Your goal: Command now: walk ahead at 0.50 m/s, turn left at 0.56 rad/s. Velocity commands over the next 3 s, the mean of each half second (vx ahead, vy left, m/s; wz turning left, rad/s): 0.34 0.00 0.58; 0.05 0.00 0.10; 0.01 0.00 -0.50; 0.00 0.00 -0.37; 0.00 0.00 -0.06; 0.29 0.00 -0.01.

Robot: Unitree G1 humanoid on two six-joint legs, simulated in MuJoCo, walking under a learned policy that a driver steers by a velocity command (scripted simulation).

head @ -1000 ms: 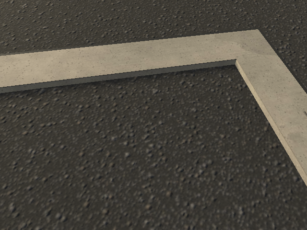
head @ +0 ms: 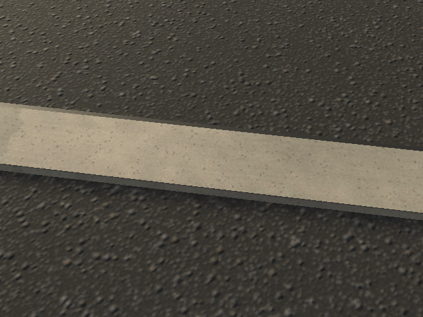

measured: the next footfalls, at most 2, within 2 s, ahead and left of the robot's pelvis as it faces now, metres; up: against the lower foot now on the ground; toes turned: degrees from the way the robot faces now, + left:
right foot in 0.46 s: +0.44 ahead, -0.04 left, +0.00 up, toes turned +22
left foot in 0.82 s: +0.28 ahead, +0.17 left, +0.00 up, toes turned +21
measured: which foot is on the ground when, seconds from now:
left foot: down 0.00-0.46, up 0.48-0.80, down 0.82-1.00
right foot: down 0.00-0.00, up 0.02-0.44, down 0.46-0.82, up 0.84-1.00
